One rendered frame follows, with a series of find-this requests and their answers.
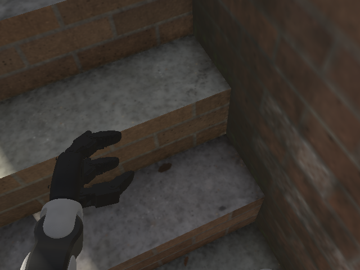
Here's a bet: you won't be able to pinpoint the left robot forearm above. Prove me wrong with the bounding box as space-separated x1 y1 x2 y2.
20 199 83 270

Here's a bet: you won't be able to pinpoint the left robot hand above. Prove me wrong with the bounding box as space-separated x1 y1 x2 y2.
48 130 134 208

